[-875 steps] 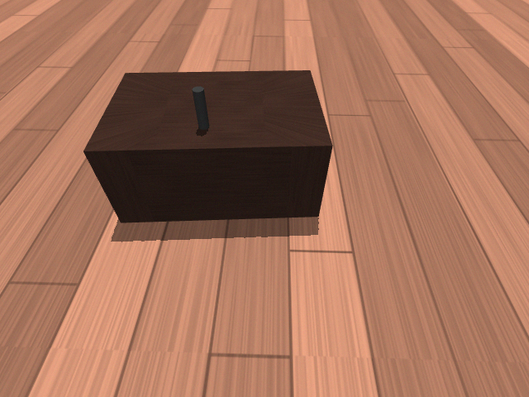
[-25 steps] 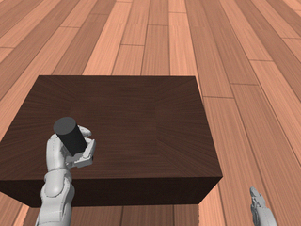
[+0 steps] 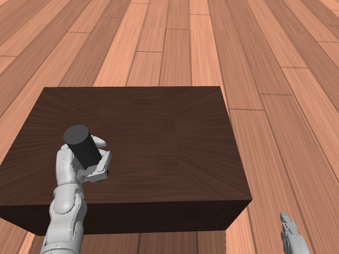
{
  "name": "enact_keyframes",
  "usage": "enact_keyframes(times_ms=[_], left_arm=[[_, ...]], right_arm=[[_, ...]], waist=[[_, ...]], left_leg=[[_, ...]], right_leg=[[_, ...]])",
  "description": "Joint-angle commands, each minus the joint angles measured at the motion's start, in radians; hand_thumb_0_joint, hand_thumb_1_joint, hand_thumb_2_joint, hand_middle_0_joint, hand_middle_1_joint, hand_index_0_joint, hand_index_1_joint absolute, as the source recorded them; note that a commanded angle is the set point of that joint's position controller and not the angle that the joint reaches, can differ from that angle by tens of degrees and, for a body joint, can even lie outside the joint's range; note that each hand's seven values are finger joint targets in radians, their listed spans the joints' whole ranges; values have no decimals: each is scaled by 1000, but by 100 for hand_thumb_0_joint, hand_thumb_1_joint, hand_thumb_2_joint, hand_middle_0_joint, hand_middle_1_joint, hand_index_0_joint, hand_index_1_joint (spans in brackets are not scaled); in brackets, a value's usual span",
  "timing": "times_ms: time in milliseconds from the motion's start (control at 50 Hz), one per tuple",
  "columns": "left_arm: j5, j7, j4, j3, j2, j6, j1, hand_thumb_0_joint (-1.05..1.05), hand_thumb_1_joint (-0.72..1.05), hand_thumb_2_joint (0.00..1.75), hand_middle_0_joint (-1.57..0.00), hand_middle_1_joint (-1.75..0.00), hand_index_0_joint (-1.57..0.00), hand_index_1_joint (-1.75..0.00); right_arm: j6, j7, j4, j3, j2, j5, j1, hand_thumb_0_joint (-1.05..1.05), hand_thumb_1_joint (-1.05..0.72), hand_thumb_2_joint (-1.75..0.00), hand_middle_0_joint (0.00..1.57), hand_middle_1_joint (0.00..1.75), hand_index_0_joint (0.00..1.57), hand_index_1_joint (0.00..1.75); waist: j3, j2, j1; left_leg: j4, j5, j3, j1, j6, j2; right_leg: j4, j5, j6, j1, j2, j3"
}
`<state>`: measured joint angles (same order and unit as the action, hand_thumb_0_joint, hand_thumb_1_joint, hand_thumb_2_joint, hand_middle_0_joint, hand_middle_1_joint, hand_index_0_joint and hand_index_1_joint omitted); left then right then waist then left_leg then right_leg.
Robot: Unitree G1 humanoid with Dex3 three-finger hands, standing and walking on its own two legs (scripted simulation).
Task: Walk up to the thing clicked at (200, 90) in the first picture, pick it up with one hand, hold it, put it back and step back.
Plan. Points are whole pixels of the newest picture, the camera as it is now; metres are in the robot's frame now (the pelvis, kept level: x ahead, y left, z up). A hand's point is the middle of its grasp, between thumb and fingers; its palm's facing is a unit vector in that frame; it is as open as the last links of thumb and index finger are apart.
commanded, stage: hold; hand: left
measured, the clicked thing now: (89, 156) +0.34 +0.18 +0.08
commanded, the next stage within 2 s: crouch in 0.82 s
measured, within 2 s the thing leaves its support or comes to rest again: neither
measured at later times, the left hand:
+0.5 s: hand (95, 158) +0.34 +0.18 +0.06, palm faces +0.20 -0.98 +0.00, open 5.8 cm
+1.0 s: hand (93, 166) +0.32 +0.18 +0.05, palm faces +0.22 -0.97 -0.01, open 5.8 cm
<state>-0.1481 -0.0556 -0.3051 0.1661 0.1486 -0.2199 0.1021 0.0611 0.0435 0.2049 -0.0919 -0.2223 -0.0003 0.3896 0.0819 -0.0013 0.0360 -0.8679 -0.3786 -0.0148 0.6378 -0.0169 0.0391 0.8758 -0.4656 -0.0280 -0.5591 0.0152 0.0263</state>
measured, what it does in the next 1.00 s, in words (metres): stands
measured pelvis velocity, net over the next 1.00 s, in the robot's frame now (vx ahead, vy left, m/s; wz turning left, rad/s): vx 0.00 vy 0.00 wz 0.00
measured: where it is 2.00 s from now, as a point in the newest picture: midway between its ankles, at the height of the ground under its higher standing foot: outside the picture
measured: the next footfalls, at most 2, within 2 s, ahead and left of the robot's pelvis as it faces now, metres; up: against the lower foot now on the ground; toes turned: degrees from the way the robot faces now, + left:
none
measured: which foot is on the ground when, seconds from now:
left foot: down 0.00-1.00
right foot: down 0.00-1.00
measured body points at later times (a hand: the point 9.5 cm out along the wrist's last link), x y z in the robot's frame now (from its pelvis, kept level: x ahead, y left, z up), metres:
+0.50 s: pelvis +0.00 +0.00 +0.00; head +0.04 +0.00 +0.45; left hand +0.32 +0.23 +0.07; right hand +0.16 -0.26 -0.04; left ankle +0.03 +0.13 -0.70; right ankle -0.02 -0.14 -0.70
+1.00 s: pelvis +0.00 +0.00 +0.00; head +0.04 +0.00 +0.45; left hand +0.31 +0.23 +0.06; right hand +0.15 -0.27 -0.04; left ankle +0.03 +0.13 -0.70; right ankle -0.02 -0.14 -0.70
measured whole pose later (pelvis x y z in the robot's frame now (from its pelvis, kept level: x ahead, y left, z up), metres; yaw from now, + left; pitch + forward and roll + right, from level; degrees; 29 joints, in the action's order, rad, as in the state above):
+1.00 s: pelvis +0.00 +0.00 +0.00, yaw +0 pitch +8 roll +0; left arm -0.14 -0.06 -0.29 0.17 0.16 -0.24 0.06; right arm 0.04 0.05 0.24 -0.10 -0.23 0.00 0.36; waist 0.07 0.01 0.03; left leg -0.86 -0.37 -0.01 0.63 -0.02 0.04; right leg 0.87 -0.46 -0.03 -0.55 0.02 0.02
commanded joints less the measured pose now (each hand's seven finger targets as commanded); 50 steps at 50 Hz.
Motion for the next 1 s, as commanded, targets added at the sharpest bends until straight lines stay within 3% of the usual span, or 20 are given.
enact_keyframes(times_ms=[0, 80, 140, 160, 220, 260, 300, 340, 380, 460, 480, 520, 580, 660, 680, 780, 840, 880, 920, 980], left_arm=[[-8, -8, 274, 35, 109, -86, 225, 0, 60, 133, -132, -141, -134, -141], [-2, -20, 298, 74, 149, -114, 271, 0, 59, 135, -133, -144, -135, -144], [6, -22, 301, 65, 136, -123, 243, 0, 58, 136, -133, -145, -135, -145], [2, -18, 290, 62, 136, -124, 247, 0, 59, 136, -133, -145, -135, -145], [5, -5, 308, 60, 152, -138, 274, 0, 62, 137, -134, -145, -136, -145], [6, 1, 318, 24, 134, -140, 311, 0, 60, 136, -134, -145, -136, -145], [0, 5, 312, 23, 135, -133, 308, 0, 60, 136, -135, -145, -136, -145], [-8, 8, 316, 18, 127, -123, 304, 0, 60, 135, -135, -144, -136, -144], [-12, 5, 300, 22, 128, -106, 293, 0, 57, 135, -135, -144, -136, -145], [-5, -1, 272, 23, 128, -82, 276, 0, 58, 133, -134, -143, -136, -143], [-6, -1, 290, 30, 137, -81, 281, 0, 57, 132, -133, -142, -135, -142], [-10, -4, 280, 35, 129, -73, 272, 0, 57, 133, -133, -142, -134, -142], [-11, -16, 254, 65, 142, -70, 284, 0, 55, 133, -133, -143, -134, -143], [1, -19, 253, 41, 116, -80, 273, 0, 56, 136, -134, -144, -135, -145], [-1, -22, 267, 59, 133, -85, 269, 0, 57, 135, -134, -145, -136, -145], [10, -19, 261, 32, 118, -103, 300, 0, 55, 134, -133, -144, -135, -144], [13, -20, 288, 59, 156, -116, 289, 0, 55, 133, -135, -145, -137, -145], [2, -10, 335, 21, 124, -126, 299, 0, 55, 134, -134, -145, -136, -145], [-2, -7, 329, 29, 140, -120, 319, 0, 45, 131, -130, -138, -131, -139], [-5, 0, 279, 16, 122, -118, 332, 0, 44, 129, -132, -139, -133, -140]], right_arm=[[-54, 6, -177, -69, -129, -2, -26, 0, 56, -5, 5, 5, 5, 5], [-59, 7, -189, -72, -133, 2, -57, 0, 55, -5, 5, 5, 5, 5], [-50, 6, -189, -76, -130, 8, -19, 0, 55, -5, 5, 5, 5, 5], [-51, 5, -155, -72, -129, 8, -14, 0, 55, -5, 5, 5, 5, 5], [-60, 3, -207, -83, -143, 9, -30, 0, 55, -5, 5, 5, 5, 5], [-60, 2, -182, -51, -110, 8, -21, 0, 55, -5, 5, 5, 5, 5], [-63, 7, -171, -69, -133, 7, -11, 0, 55, -5, 5, 5, 5, 5], [-66, 5, -159, -55, -126, 4, -18, 0, 55, -5, 5, 5, 5, 5], [-65, 9, -184, -87, -161, 3, -21, 0, 55, -5, 5, 5, 5, 5], [-63, 9, -171, -79, -148, -4, -35, 0, 55, -5, 5, 5, 5, 5], [-57, 8, -158, -54, -125, -5, -13, 0, 55, -5, 5, 5, 5, 5], [-56, 13, -161, -83, -150, -4, -29, 0, 55, -5, 5, 5, 5, 5], [-58, 12, -147, -85, -148, -5, -48, 0, 55, -5, 5, 5, 5, 5], [-55, 8, -168, -77, -134, -2, -43, 0, 55, -5, 5, 5, 5, 5], [-53, 8, -141, -82, -133, -3, -47, 0, 55, -5, 5, 5, 5, 5], [-60, 6, -125, -80, -130, 2, -50, 0, 55, -5, 5, 5, 5, 5], [-67, 8, -144, -87, -146, 3, -61, 0, 55, -5, 5, 5, 5, 5], [-69, 9, -144, -84, -141, 2, -55, 0, 55, -5, 5, 5, 5, 5], [-74, 15, -118, -91, -151, 3, -47, 0, 53, -6, 5, 5, 5, 5], [-80, 14, -152, -53, -123, 0, -72, 0, 55, -5, 5, 5, 5, 5]], waist=[[267, 20, -23], [272, 5, -27], [308, 5, -14], [270, -19, -14], [310, -9, 8], [281, -34, 14], [302, -31, 21], [287, -54, 10], [296, -23, 14], [274, -8, 2], [276, -21, -10], [278, 12, -8], [260, 12, -15], [263, 21, -21], [264, -11, -30], [247, -18, -6], [273, -32, -14], [293, -36, 0], [274, -23, 4], [265, 11, 14]], left_leg=[[106, 219, -9, -216, 18, -21], [101, 209, -12, -206, 18, -23], [83, 272, -11, -227, 22, -21], [86, 257, -15, -216, 21, -24], [79, 251, -12, -236, 23, -21], [79, 221, -15, -224, 22, -27], [77, 231, -12, -238, 24, -25], [92, 218, -7, -239, 20, -22], [99, 236, 2, -258, 20, -15], [110, 212, -3, -242, 18, -19], [106, 223, -6, -237, 18, -21], [108, 234, -4, -239, 20, -20], [108, 242, -8, -229, 22, -20], [119, 229, -6, -227, 19, -19], [118, 235, -10, -226, 17, -22], [123, 186, -7, -226, 16, -19], [126, 176, -7, -238, 15, -21], [119, 180, -9, -253, 16, -24], [116, 175, -12, -238, 21, -25], [118, 165, -2, -234, 23, -17]], right_leg=[[-131, 307, 16, 61, -25, -39], [-126, 303, 15, 61, -22, -30], [-113, 362, 13, 70, -22, -28], [-116, 351, 13, 49, -23, -26], [-117, 348, 11, 51, -23, -25], [-125, 333, 10, 34, -19, -19], [-126, 340, 8, 33, -17, -16], [-122, 317, 17, 25, -22, -29], [-120, 325, 16, 34, -29, -42], [-131, 304, 17, 40, -26, -40], [-135, 313, 17, 45, -24, -38], [-137, 325, 14, 58, -26, -39], [-134, 333, 15, 56, -25, -36], [-134, 309, 19, 69, -27, -41], [-131, 312, 21, 67, -25, -38], [-134, 268, 23, 30, -27, -37], [-136, 259, 24, 47, -28, -38], [-138, 270, 22, 48, -27, -34], [-145, 276, 17, 42, -24, -28], [-141, 263, 17, 30, -27, -37]])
